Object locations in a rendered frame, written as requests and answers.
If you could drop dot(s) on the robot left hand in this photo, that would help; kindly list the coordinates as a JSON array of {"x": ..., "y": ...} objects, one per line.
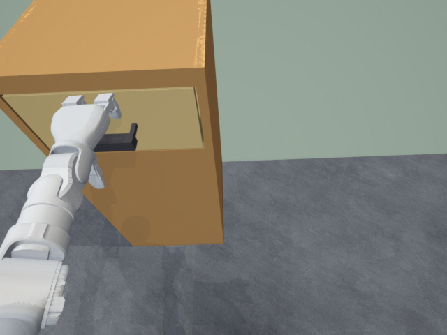
[{"x": 86, "y": 123}]

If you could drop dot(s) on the robot left upper arm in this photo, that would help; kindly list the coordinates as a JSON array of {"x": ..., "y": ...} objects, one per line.
[{"x": 32, "y": 294}]

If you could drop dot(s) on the cabinet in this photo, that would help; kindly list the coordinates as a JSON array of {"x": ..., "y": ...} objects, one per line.
[{"x": 159, "y": 197}]

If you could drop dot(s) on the drawer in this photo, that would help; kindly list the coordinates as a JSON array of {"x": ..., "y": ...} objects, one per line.
[{"x": 167, "y": 118}]

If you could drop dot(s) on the robot left forearm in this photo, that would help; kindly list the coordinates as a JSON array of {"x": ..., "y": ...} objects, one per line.
[{"x": 42, "y": 230}]

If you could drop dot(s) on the handle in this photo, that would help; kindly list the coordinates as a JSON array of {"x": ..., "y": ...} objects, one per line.
[{"x": 118, "y": 142}]

